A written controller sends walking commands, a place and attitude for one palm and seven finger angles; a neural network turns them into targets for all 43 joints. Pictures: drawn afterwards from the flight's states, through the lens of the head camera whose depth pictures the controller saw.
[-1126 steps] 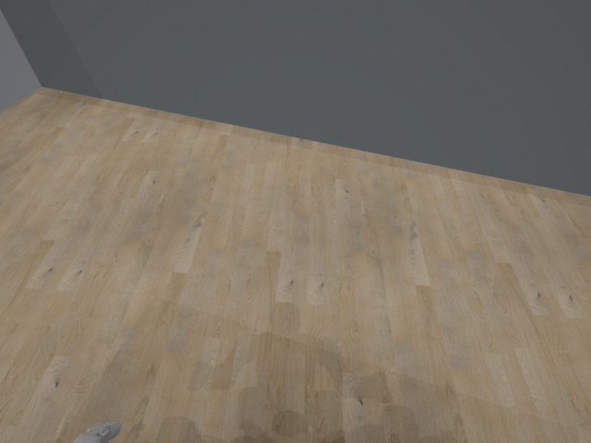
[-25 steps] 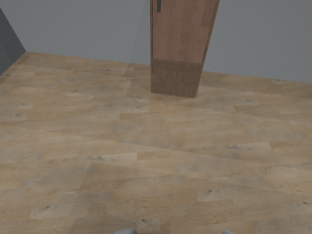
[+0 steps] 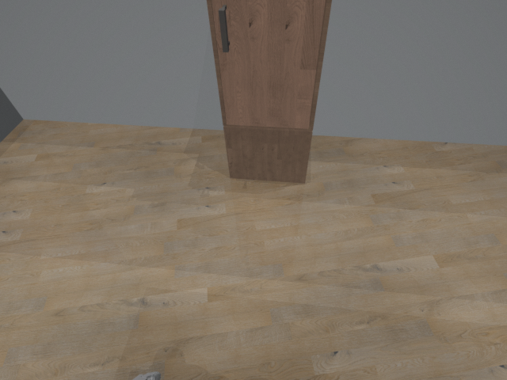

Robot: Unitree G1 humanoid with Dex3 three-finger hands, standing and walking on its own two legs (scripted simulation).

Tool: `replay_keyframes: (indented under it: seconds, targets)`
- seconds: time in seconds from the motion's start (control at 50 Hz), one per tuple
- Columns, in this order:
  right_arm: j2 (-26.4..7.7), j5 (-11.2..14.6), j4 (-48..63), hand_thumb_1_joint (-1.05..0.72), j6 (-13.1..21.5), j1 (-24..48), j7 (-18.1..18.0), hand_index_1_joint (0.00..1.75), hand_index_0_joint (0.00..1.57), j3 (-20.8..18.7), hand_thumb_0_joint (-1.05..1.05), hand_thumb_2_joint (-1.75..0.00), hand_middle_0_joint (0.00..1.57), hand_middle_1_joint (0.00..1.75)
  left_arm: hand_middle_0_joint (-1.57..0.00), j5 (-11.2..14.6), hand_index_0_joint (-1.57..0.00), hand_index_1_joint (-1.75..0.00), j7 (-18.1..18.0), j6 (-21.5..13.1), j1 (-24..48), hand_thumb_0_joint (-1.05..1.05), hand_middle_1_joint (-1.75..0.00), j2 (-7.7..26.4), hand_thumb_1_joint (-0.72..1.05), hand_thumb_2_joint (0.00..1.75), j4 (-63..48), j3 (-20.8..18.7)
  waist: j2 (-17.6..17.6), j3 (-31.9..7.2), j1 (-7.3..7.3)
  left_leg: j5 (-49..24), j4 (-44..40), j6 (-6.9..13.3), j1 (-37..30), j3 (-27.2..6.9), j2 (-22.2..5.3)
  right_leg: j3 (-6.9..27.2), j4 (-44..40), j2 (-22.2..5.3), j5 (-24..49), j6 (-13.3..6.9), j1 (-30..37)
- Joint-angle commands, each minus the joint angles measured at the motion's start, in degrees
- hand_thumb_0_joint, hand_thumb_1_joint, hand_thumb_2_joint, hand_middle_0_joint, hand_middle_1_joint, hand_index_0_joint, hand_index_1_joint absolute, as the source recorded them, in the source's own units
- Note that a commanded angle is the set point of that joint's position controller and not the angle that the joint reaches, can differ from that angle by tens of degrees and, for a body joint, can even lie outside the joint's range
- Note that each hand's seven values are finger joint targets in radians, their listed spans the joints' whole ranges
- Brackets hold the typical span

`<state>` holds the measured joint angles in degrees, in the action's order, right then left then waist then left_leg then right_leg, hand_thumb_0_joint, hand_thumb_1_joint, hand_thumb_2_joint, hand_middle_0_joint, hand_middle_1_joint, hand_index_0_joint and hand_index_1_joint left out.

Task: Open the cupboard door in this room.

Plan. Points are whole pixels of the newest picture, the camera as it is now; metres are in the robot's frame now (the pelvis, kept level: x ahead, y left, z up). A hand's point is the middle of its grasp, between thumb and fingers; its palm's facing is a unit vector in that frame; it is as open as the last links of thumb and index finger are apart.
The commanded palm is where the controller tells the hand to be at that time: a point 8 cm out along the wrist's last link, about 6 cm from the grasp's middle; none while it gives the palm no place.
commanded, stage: stand and wait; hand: left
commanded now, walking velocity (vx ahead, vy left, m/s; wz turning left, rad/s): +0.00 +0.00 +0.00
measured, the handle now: (225, 28) +1.15 +0.13 +0.04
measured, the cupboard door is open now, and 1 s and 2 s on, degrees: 0 0 0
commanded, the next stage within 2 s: look at it before walking up in 0.84 s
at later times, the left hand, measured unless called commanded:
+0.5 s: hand out of the picture +0.00 +0.18 -0.17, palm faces +0.01 -0.99 -0.14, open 7.4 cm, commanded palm none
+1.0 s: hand out of the picture +0.04 +0.18 -0.17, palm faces -0.01 -0.99 -0.17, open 7.4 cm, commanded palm none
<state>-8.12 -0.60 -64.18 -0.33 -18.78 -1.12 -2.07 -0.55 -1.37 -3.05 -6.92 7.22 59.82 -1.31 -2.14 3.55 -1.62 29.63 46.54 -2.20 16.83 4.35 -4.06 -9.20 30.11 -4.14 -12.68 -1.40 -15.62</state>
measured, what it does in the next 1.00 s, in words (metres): steps on the spot: left foot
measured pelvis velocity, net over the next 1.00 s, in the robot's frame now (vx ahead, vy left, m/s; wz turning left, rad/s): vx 0.05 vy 0.03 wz -0.04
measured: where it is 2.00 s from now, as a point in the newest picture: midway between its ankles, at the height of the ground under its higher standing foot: outside the picture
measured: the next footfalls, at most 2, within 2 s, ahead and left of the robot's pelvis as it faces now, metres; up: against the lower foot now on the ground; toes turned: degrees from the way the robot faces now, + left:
left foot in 0.10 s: +0.06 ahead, +0.14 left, +0.00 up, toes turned +7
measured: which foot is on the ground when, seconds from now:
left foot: up 0.00-0.08, down 0.10-1.00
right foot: down 0.00-1.00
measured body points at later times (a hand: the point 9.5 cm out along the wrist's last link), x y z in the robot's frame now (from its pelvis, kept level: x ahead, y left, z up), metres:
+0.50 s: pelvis +0.04 +0.02 +0.01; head +0.05 +0.03 +0.46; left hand +0.00 +0.23 -0.16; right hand +0.02 -0.19 -0.15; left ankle +0.02 +0.14 -0.74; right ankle +0.04 -0.11 -0.73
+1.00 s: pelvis +0.05 +0.03 +0.01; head +0.06 +0.03 +0.46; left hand +0.04 +0.24 -0.16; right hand +0.01 -0.17 -0.16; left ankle +0.02 +0.14 -0.73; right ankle +0.04 -0.11 -0.73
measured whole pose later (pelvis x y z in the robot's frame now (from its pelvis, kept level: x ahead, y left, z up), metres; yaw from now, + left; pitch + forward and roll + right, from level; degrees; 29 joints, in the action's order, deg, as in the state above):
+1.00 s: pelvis +0.05 +0.03 +0.01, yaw -2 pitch -1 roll +0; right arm -4.8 -0.4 -66.6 1.2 -18.4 -1.7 -0.6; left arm -0.7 -2.4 -0.7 -16.9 7.1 66.3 0.3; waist 0.4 1.9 0.0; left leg 15.4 22.8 0.0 5.8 8.5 -2.5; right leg -6.5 24.1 -4.6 -13.3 1.9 -9.0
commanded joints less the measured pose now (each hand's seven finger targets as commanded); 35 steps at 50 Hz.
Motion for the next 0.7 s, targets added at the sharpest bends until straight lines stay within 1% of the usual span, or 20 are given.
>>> replay_keyframes:
  seconds: [0.0, 0.02, 0.04, 0.06, 0.08, 0.1, 0.12, 0.14, 0.16, 0.18, 0.2, 0.24, 0.26, 0.28, 0.36, 0.48, 0.52, 0.6, 0.68]
  targets:
    - [-0.05, -0.04, 0.38, -0.90, 0.31, -6.07, -0.09, 0.30, 0.20, 0.45, 0.00, -0.90, 0.20, 0.30, -0.20, -0.22, -0.20, -0.30, -0.65, 0.87, -3.47, 0.00, -0.30, 8.06, 0.90, 0.90, -0.19, -1.24, 10.09, -4.40, 0.49, -10.30, -9.29, -0.76, -3.54, 0.49, -0.71, 8.42, -11.74, -10.83, 16.26, -5.21, 1.93]
    - [-0.30, -0.10, -0.04, -0.90, 0.25, -6.40, -0.11, 0.30, 0.20, 0.49, 0.00, -0.90, 0.20, 0.30, -0.20, 0.09, -0.20, -0.30, -0.63, 1.14, -3.02, 0.00, -0.30, 8.09, 0.90, 0.90, 0.02, -1.08, 10.09, -3.53, 0.13, -13.85, -13.36, -0.94, -6.66, 1.12, -0.69, 7.73, -11.77, -9.91, 9.60, -4.29, -0.87]
    - [-0.77, -0.16, -0.59, -0.90, 0.44, -6.79, -0.02, 0.30, 0.20, 0.49, 0.00, -0.90, 0.20, 0.30, -0.20, 0.34, -0.20, -0.30, -0.53, 1.35, -2.47, 0.00, -0.30, 7.81, 0.90, 0.90, 0.30, -0.73, 9.27, -3.20, -0.26, -17.70, -18.21, -0.86, -9.76, 1.13, -0.76, 7.54, -10.99, -8.64, 4.85, -3.00, -3.07]
    - [-1.71, -0.12, -0.81, -0.90, 0.79, -7.23, 0.07, 0.30, 0.20, 0.36, 0.00, -0.90, 0.20, 0.30, -0.20, 0.48, -0.20, -0.30, -0.38, 1.61, -2.50, 0.00, -0.30, 6.96, 0.90, 0.90, 0.41, -0.49, 6.10, -2.76, -0.37, -20.50, -20.77, -0.49, -11.58, -0.56, -1.86, 6.50, -9.61, -6.91, 0.05, -1.50, -4.88]
    - [-3.20, -0.30, -0.66, -0.90, 1.35, -6.51, -0.03, 0.30, 0.20, 0.29, 0.00, -0.90, 0.20, 0.30, -0.20, 0.64, -0.20, -0.30, -0.23, 1.87, -3.40, 0.00, -0.30, 5.68, 0.90, 0.90, 0.22, -0.25, 0.87, -2.19, 0.37, -22.61, -24.49, 0.62, -8.89, -3.88, -5.04, 5.64, -7.95, -4.42, -0.80, 0.31, -3.58]
    - [-4.65, -0.43, -0.08, -0.90, 1.50, -4.34, -0.20, 0.30, 0.20, 0.20, 0.00, -0.90, 0.20, 0.30, -0.20, 0.61, -0.20, -0.30, -0.23, 2.17, -4.52, 0.00, -0.30, 4.92, 0.90, 0.90, 0.44, -0.27, -1.75, -0.70, 1.61, -20.58, -27.58, 1.78, -3.44, -5.93, -7.46, 4.96, -8.03, -2.70, -0.80, 1.64, 0.54]
    - [-4.95, -0.25, 0.57, -0.90, 1.34, -1.82, -0.14, 0.30, 0.20, 0.20, 0.00, -0.90, 0.20, 0.30, -0.20, 0.33, -0.20, -0.30, -0.33, 2.33, -5.61, 0.00, -0.30, 4.92, 0.90, 0.90, 0.76, -0.28, -0.85, 0.90, 2.60, -16.92, -28.69, 1.99, -0.10, -5.81, -7.34, 5.41, -9.45, -2.35, -1.52, 2.05, 3.16]
    - [-4.23, -0.08, 0.44, -0.90, 1.48, 0.17, -0.12, 0.30, 0.20, 0.39, 0.00, -0.90, 0.20, 0.30, -0.20, 0.15, -0.20, -0.30, -0.36, 2.62, -6.54, 0.00, -0.30, 5.09, 0.90, 0.90, 1.79, -0.36, -3.73, 1.76, 2.91, -15.29, -30.49, 2.03, 0.68, -5.94, -6.72, 5.15, -8.74, -2.58, 0.14, 2.36, 4.40]
    - [-4.24, 0.04, 0.52, -0.90, 1.49, 0.59, -0.20, 0.30, 0.20, 0.51, 0.00, -0.90, 0.20, 0.30, -0.20, 0.12, -0.20, -0.30, -0.30, 2.65, -7.37, 0.00, -0.30, 5.45, 0.90, 0.90, 2.49, -0.14, -4.16, 2.92, 3.23, -15.82, -30.88, 2.00, 1.48, -5.69, -6.32, 5.30, -8.49, -2.60, 2.04, 2.36, 5.68]
    - [-3.71, 0.07, 0.54, -0.90, 1.66, 0.17, -0.33, 0.30, 0.20, 0.67, 0.00, -0.90, 0.20, 0.30, -0.20, 0.14, -0.20, -0.30, -0.32, 2.41, -8.61, 0.00, -0.30, 5.34, 0.90, 0.90, 3.14, 0.17, -3.26, 2.61, 3.08, -18.59, -30.73, 1.99, 0.23, -4.55, -5.95, 5.51, -8.84, -3.02, 4.91, 2.21, 6.45]
    - [-3.50, 0.10, 0.30, -0.90, 1.77, -0.28, -0.45, 0.30, 0.20, 0.79, 0.00, -0.90, 0.20, 0.30, -0.20, 0.25, -0.20, -0.30, -0.37, 2.17, -9.60, 0.00, -0.30, 5.35, 0.90, 0.90, 3.64, 0.35, -2.23, 1.42, 2.93, -21.13, -30.15, 1.99, -1.93, -3.72, -5.51, 5.87, -9.33, -3.42, 6.75, 2.04, 6.90]
    - [-3.60, 0.19, -0.04, -0.90, 1.80, -1.35, -0.56, 0.30, 0.20, 0.86, 0.00, -0.90, 0.20, 0.30, -0.20, 0.36, -0.20, -0.30, -0.45, 1.89, -10.47, 0.00, -0.30, 5.66, 0.90, 0.90, 4.35, 0.69, -0.62, 0.35, 2.36, -23.54, -29.34, 1.84, -4.87, -2.68, -5.01, 6.05, -10.27, -3.99, 8.15, 1.87, 6.71]
    - [-3.64, 0.28, -0.05, -0.90, 1.68, -1.31, -0.56, 0.30, 0.20, 0.79, 0.00, -0.90, 0.20, 0.30, -0.20, 0.32, -0.20, -0.30, -0.53, 1.91, -10.74, 0.00, -0.30, 5.72, 0.90, 0.90, 4.52, 0.74, -0.55, 0.91, 2.36, -23.33, -29.27, 1.83, -5.35, -2.66, -5.00, 6.04, -10.74, -4.03, 7.49, 1.93, 6.40]
    - [-3.58, 0.26, -0.08, -0.90, 1.67, -1.33, -0.57, 0.30, 0.20, 0.86, 0.00, -0.90, 0.20, 0.30, -0.20, 0.30, -0.20, -0.30, -0.56, 1.82, -11.37, 0.00, -0.30, 5.61, 0.90, 0.90, 4.85, 0.87, -0.26, 0.40, 2.25, -23.01, -29.37, 1.93, -6.13, -2.47, -4.87, 6.17, -11.17, -4.18, 7.34, 1.96, 6.21]
    - [-3.95, 0.40, -0.31, -0.90, 1.56, -1.58, -0.60, 0.30, 0.20, 0.77, 0.00, -0.90, 0.20, 0.30, -0.20, 0.19, -0.20, -0.30, -0.72, 1.70, -12.66, 0.00, -0.30, 5.52, 0.90, 0.90, 5.55, 1.14, 1.79, 0.44, 1.79, -22.95, -29.34, 2.11, -7.57, -2.17, -4.73, 6.27, -11.63, -4.23, 7.50, 1.99, 5.90]
    - [-3.65, 0.45, -0.81, -0.90, 1.72, -1.92, -0.80, 0.30, 0.20, 0.90, 0.00, -0.90, 0.20, 0.30, -0.20, 0.12, -0.20, -0.30, -0.96, 1.64, -14.93, 0.00, -0.30, 4.45, 0.90, 0.90, 6.56, 1.34, 1.64, 0.27, 1.72, -24.02, -29.04, 2.53, -8.36, -1.77, -4.42, 6.56, -11.20, -4.20, 8.51, 1.95, 5.88]
    - [-3.36, 0.46, -1.08, -0.90, 1.87, -2.41, -0.89, 0.30, 0.20, 0.88, 0.00, -0.90, 0.20, 0.30, -0.20, 0.08, -0.20, -0.30, -1.05, 1.57, -15.45, 0.00, -0.30, 4.16, 0.90, 0.90, 6.72, 1.31, 2.11, -0.26, 1.64, -25.41, -28.84, 2.70, -8.76, -1.63, -4.46, 6.42, -10.75, -4.23, 9.74, 1.90, 6.32]
    - [-3.05, 0.47, -1.43, -0.90, 1.99, -2.66, -1.05, 0.30, 0.20, 0.91, 0.00, -0.90, 0.20, 0.30, -0.20, 0.04, -0.20, -0.30, -1.21, 1.67, -16.36, 0.00, -0.30, 3.67, 0.90, 0.90, 6.96, 1.32, 1.51, -0.23, 1.78, -26.82, -28.40, 2.90, -9.11, -1.36, -4.45, 6.37, -10.23, -4.23, 10.62, 1.91, 6.34]
    - [-2.52, 0.46, -1.83, -0.90, 1.89, -3.50, -1.06, 0.30, 0.20, 0.98, 0.00, -0.90, 0.20, 0.30, -0.20, 0.00, -0.20, -0.30, -1.37, 1.84, -16.31, 0.00, -0.30, 3.39, 0.90, 0.90, 6.89, 1.27, 1.77, 2.07, 1.85, -25.39, -28.89, 2.90, -7.43, -1.50, -4.40, 6.19, -9.99, -4.05, 8.96, 1.94, 5.92]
